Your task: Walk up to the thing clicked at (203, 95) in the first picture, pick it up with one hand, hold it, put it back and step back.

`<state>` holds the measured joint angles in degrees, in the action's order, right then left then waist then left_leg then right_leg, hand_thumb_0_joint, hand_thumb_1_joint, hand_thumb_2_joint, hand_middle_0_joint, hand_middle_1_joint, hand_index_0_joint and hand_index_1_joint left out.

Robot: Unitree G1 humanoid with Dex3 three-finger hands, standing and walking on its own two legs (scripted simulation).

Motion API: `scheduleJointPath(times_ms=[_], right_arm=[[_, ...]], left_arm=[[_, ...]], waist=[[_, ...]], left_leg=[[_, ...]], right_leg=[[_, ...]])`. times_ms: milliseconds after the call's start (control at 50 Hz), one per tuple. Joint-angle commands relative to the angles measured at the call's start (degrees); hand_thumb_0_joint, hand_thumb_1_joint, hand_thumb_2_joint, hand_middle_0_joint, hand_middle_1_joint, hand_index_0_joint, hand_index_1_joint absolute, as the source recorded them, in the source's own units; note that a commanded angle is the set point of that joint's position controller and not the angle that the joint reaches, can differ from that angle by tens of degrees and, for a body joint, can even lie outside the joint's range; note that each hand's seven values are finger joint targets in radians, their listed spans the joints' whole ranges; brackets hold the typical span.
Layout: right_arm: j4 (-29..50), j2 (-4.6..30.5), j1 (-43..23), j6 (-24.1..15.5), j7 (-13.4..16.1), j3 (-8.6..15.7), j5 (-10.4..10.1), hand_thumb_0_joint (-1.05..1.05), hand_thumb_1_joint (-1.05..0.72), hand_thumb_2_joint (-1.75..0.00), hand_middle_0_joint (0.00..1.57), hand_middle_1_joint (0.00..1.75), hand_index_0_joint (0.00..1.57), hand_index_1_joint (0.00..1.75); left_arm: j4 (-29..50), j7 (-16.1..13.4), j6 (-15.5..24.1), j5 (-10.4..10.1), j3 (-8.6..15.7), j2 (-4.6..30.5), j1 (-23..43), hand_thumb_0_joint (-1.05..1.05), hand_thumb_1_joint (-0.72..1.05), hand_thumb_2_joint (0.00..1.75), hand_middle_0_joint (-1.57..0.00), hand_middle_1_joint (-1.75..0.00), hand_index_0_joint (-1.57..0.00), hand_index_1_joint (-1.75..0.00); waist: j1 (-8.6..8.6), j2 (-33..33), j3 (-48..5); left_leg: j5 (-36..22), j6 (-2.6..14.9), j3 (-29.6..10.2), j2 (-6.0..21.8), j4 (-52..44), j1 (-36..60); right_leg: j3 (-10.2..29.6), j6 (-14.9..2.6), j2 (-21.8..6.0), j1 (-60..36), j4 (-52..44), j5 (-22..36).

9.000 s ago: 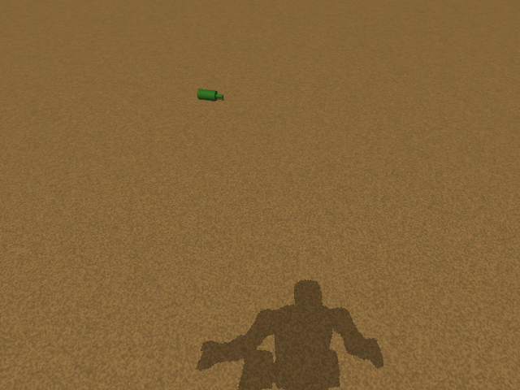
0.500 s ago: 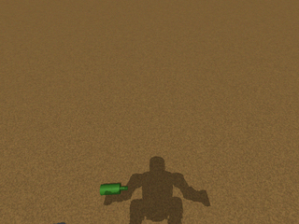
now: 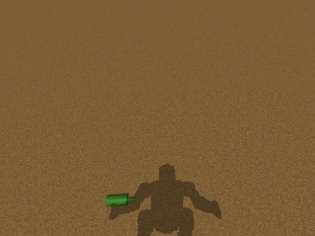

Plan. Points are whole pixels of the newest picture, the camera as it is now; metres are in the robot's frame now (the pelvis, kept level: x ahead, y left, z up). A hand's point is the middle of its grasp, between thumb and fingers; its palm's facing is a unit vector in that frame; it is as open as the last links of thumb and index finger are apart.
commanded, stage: stand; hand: left
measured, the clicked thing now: (121, 200) +0.44 +0.25 -0.75
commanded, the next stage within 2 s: walk up in 0.96 s
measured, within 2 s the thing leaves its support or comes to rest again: neither
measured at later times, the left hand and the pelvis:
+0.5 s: hand out of the picture +0.08 +0.26 -0.15, palm faces -0.02 -0.94 -0.35, open 7.4 cm; pelvis +0.00 +0.00 +0.00, yaw +0 degrees
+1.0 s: hand out of the picture +0.09 +0.26 -0.15, palm faces +0.00 -0.94 -0.35, open 7.4 cm; pelvis +0.00 +0.00 +0.00, yaw +0 degrees
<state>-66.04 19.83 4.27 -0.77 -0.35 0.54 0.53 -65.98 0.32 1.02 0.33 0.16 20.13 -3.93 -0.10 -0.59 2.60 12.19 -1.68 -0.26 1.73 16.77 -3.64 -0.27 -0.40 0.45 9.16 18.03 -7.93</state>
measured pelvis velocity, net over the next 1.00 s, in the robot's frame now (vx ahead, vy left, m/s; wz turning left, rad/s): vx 0.00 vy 0.00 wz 0.00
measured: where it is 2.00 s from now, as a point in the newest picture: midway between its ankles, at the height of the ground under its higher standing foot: outside the picture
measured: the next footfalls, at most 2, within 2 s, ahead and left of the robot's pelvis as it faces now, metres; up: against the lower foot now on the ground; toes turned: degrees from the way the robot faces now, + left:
right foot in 1.72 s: -0.17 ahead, -0.09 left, +0.00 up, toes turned -1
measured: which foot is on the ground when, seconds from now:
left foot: down 0.00-1.00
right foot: down 0.00-1.00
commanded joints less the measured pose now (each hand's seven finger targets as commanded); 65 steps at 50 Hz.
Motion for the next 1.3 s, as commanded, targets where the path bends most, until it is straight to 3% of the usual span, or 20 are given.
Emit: scheduleJointPath(times_ms=[0,100,140,520,600,740,900,920,940,980,1020,1060,1100,1120,1140,1200,1220,1240,1260,1280], right_arm=[[3.3,12.4,-1.6,-1.0,0.5,2.0,-0.1,0.00,-0.90,-0.90,0.20,0.30,0.20,0.30],[3.4,12.3,-1.7,-1.0,0.6,2.0,-0.2,0.00,-0.90,-0.90,0.20,0.30,0.20,0.30],[3.3,12.2,-1.3,-1.0,0.7,1.8,-0.1,0.00,-0.90,-0.90,0.20,0.30,0.20,0.30],[3.6,12.4,0.0,-0.8,0.6,1.9,0.0,0.00,-0.90,-0.90,0.20,0.30,0.20,0.30],[3.8,12.8,0.3,-1.0,0.6,1.9,0.0,0.00,-0.90,-0.90,0.20,0.30,0.20,0.30],[3.8,12.8,0.5,-0.9,0.8,1.9,0.0,0.00,-0.90,-0.90,0.20,0.30,0.20,0.30],[3.9,12.6,0.3,-0.9,0.8,1.7,-0.1,0.00,-0.90,-0.90,0.20,0.30,0.20,0.30],[4.2,12.5,0.6,-0.9,0.8,1.7,0.1,0.00,-0.90,-0.90,0.20,0.30,0.20,0.30],[4.5,14.9,-1.3,0.2,0.9,2.7,-0.4,0.00,-0.90,-0.90,0.20,0.30,0.20,0.30],[6.0,13.8,0.8,0.7,1.0,2.7,-1.2,0.00,-0.90,-0.90,0.20,0.30,0.20,0.30],[7.8,13.5,1.0,1.4,1.0,3.2,-1.3,0.00,-0.90,-0.90,0.20,0.30,0.20,0.30],[8.8,12.8,2.1,2.1,1.1,3.4,-1.1,0.00,-0.90,-0.90,0.20,0.30,0.20,0.30],[10.0,12.2,3.7,3.3,1.0,4.0,-0.6,0.00,-0.90,-0.90,0.20,0.30,0.20,0.30],[10.4,12.2,5.9,3.7,0.9,4.3,-0.2,0.00,-0.90,-0.90,0.20,0.30,0.20,0.30],[10.9,12.5,7.5,3.9,0.7,4.7,-0.4,0.00,-0.90,-0.90,0.20,0.30,0.20,0.30],[11.6,13.1,9.5,3.2,0.8,5.3,-0.2,0.00,-0.90,-0.90,0.20,0.30,0.20,0.30],[11.2,12.5,10.2,2.8,0.9,5.3,0.2,0.00,-0.90,-0.90,0.20,0.30,0.20,0.30],[11.0,12.6,10.6,2.4,1.0,5.5,0.9,0.00,-0.90,-0.90,0.20,0.30,0.20,0.30],[12.0,16.1,9.3,2.1,1.2,6.5,2.4,0.00,-0.90,-0.90,0.20,0.30,0.20,0.30],[13.7,20.1,5.8,1.8,1.1,7.3,2.9,0.00,-0.90,-0.90,0.20,0.30,0.20,0.30]], left_arm=[[3.4,-0.9,1.5,-0.1,2.3,12.5,2.8,0.00,0.90,0.90,-0.20,-0.30,-0.20,-0.30],[3.4,-0.9,1.5,-0.1,2.3,12.4,2.0,0.00,0.90,0.90,-0.20,-0.30,-0.20,-0.30],[3.5,-0.9,1.3,-0.2,2.3,12.4,2.3,0.00,0.90,0.90,-0.20,-0.30,-0.20,-0.30],[3.6,-0.8,1.1,0.0,2.1,12.5,1.5,0.00,0.90,0.90,-0.20,-0.30,-0.20,-0.30],[3.8,-0.8,1.4,-0.2,2.0,12.4,1.2,0.00,0.90,0.90,-0.20,-0.30,-0.20,-0.30],[3.8,-0.9,1.3,-0.2,2.0,12.6,1.0,0.00,0.90,0.90,-0.20,-0.30,-0.20,-0.30],[3.7,-0.8,1.0,-0.1,2.0,12.4,1.1,0.00,0.90,0.90,-0.20,-0.30,-0.20,-0.30],[3.8,-0.8,1.0,0.0,2.2,12.8,1.2,0.00,0.90,0.90,-0.20,-0.30,-0.20,-0.30],[5.2,-1.1,0.2,-0.8,4.7,15.1,1.4,0.00,0.90,0.90,-0.20,-0.30,-0.20,-0.30],[6.9,-1.5,-0.3,-1.1,5.1,15.1,-0.1,0.00,0.90,0.90,-0.20,-0.30,-0.20,-0.30],[8.7,-1.5,-0.9,-1.0,5.7,15.6,0.2,0.00,0.90,0.90,-0.20,-0.30,-0.20,-0.30],[10.9,-1.5,-1.5,-0.7,6.0,16.5,2.0,0.00,0.90,0.90,-0.20,-0.30,-0.20,-0.30],[13.2,-1.8,-2.0,0.5,6.1,17.0,3.9,0.00,0.90,0.90,-0.20,-0.30,-0.20,-0.30],[14.3,-1.8,-2.1,1.1,6.3,17.5,4.8,0.00,0.90,0.90,-0.20,-0.30,-0.20,-0.30],[15.6,-1.9,-2.1,1.2,6.4,17.2,6.6,0.00,0.90,0.90,-0.20,-0.30,-0.20,-0.30],[17.5,-2.2,-2.6,1.6,5.9,15.8,6.7,0.00,0.90,0.90,-0.20,-0.30,-0.20,-0.30],[17.7,-2.0,-3.1,1.3,5.7,15.4,6.5,0.00,0.90,0.90,-0.20,-0.30,-0.20,-0.30],[18.0,-1.8,-3.6,0.7,5.7,15.3,5.8,0.00,0.90,0.90,-0.20,-0.30,-0.20,-0.30],[19.1,-1.7,-4.2,0.2,5.2,12.6,4.6,0.00,0.90,0.90,-0.20,-0.30,-0.20,-0.30],[18.9,-2.0,-4.5,0.0,5.0,10.1,2.4,0.00,0.90,0.90,-0.20,-0.30,-0.20,-0.30]], waist=[[-0.36,0.8,-6.3],[-0.11,0.4,-6.4],[-0.20,0.1,-5.1],[-0.11,1.2,-4.2],[-0.10,0.0,-5.7],[-0.12,0.2,-6.3],[0.12,-0.3,-3.7],[-0.11,0.4,-5.1],[0.85,1.2,2.5],[0.30,1.8,-3.3],[0.22,3.1,-9.0],[0.00,6.2,-10.1],[0.06,11.1,-8.1],[-0.53,11.6,-7.3],[-1.80,11.8,-7.1],[-1.86,10.7,-8.4],[-1.99,8.9,-8.3],[-2.31,6.1,-7.4],[-1.23,-3.3,-5.7],[0.80,-11.4,-4.6]], left_leg=[[-8.8,2.26,-4.0,6.2,-2.1,-1.4],[-10.7,2.25,-3.9,6.1,-1.7,-1.3],[-8.3,2.16,-4.0,5.9,-2.4,-1.6],[-5.3,2.38,-4.3,5.7,-2.6,-2.7],[-8.6,2.45,-4.2,5.9,-2.2,-2.0],[-11.2,2.38,-4.0,6.3,-1.9,-0.8],[-7.5,2.28,-4.1,6.1,-2.9,-1.6],[-8.8,2.38,-4.1,6.3,-2.8,-1.3],[-19.2,3.32,-4.6,5.0,3.5,-5.8],[-22.9,3.45,-3.2,4.7,7.8,-4.8],[-19.1,3.48,-2.0,2.6,14.1,-3.5],[-10.1,3.08,-0.7,-0.7,20.6,-4.9],[17.0,3.66,-1.3,-4.2,33.0,-9.8],[21.3,4.08,-3.7,-3.1,37.2,-9.6],[21.3,4.68,-5.8,-2.0,38.1,-9.0],[14.0,3.71,-3.0,-1.7,26.8,-11.2],[9.2,3.30,-0.8,-2.4,18.3,-10.5],[-0.9,3.30,-1.2,-1.5,9.6,-8.4],[-12.9,5.27,-13.3,6.5,4.5,-7.5],[-25.5,9.38,-23.8,15.0,2.9,-4.7]], right_leg=[[6.2,-0.74,-7.8,-4.7,-1.4,9.1],[5.8,-0.72,-8.0,-5.6,-1.3,12.4],[6.0,-0.76,-7.8,-4.2,-1.7,9.3],[6.0,-0.66,-7.5,-3.6,-2.2,4.5],[6.2,-0.86,-7.9,-5.1,-1.5,9.9],[5.8,-0.94,-7.9,-5.3,-0.7,12.7],[6.0,-0.93,-7.6,-3.6,-1.5,8.3],[5.9,-1.06,-7.8,-4.6,-0.9,9.4],[6.4,-0.95,-7.4,-0.4,3.4,22.4],[6.1,-2.62,-8.4,-3.1,6.1,28.4],[7.3,-5.17,-10.3,-3.6,6.9,29.8],[11.8,-8.86,-14.5,-0.9,5.8,29.3],[16.6,-13.74,-20.3,2.7,3.7,26.2],[16.7,-14.91,-21.4,6.4,4.3,23.6],[15.4,-14.46,-20.8,8.7,5.8,22.3],[12.1,-10.45,-16.4,4.5,11.2,19.7],[10.7,-9.01,-14.3,3.4,14.1,17.1],[9.2,-6.72,-11.7,5.0,17.4,13.2],[6.6,-3.38,-4.5,11.0,26.0,2.2],[4.6,-0.98,4.9,19.3,34.6,-25.6]])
